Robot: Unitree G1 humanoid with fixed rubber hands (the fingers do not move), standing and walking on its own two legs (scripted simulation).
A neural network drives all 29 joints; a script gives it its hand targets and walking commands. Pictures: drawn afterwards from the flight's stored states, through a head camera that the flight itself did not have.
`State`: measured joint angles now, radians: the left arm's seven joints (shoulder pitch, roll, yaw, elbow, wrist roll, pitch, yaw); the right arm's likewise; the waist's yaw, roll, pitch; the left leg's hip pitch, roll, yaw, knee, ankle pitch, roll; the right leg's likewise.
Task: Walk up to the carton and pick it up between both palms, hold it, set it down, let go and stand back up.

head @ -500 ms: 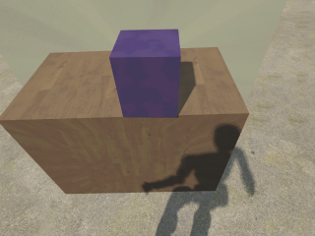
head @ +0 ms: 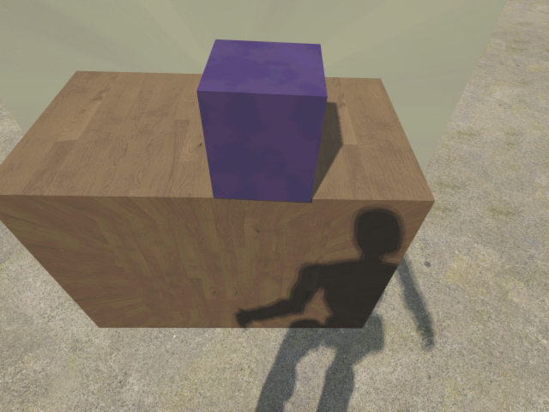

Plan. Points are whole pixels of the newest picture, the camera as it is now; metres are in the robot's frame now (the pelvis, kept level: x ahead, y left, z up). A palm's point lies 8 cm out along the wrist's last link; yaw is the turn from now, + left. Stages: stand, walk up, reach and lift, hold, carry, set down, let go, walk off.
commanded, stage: walk up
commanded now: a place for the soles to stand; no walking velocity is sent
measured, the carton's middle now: (264, 124) +0.66 +0.06 +0.07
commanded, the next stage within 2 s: none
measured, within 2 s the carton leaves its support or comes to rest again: neither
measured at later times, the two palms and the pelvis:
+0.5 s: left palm out of the picture +0.13 +0.31 -0.09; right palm out of the picture +0.05 -0.33 -0.10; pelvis +0.02 -0.01 +0.00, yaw +0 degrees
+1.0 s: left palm out of the picture +0.15 +0.30 -0.10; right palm out of the picture +0.07 -0.33 -0.09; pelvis +0.02 -0.01 +0.00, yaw -1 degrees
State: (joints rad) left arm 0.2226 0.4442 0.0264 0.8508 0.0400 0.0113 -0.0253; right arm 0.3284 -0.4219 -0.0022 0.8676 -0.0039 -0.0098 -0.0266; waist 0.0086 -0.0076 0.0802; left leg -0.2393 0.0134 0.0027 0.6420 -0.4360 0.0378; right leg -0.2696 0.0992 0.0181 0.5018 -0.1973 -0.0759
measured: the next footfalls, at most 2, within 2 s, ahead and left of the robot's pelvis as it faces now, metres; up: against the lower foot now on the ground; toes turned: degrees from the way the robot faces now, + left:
left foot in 0.02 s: +0.04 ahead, +0.11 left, +0.00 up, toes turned +1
right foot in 0.50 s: +0.05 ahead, -0.16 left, +0.00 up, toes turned +2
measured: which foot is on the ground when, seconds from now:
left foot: up 0.00-0.00, down 0.02-0.52, up 0.54-0.84, down 0.86-1.00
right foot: down 0.00-0.04, up 0.06-0.48, down 0.50-1.00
